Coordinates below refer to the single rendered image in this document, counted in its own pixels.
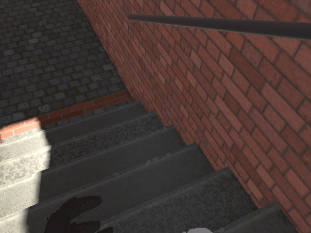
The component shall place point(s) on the left robot hand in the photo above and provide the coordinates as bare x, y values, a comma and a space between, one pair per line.
60, 221

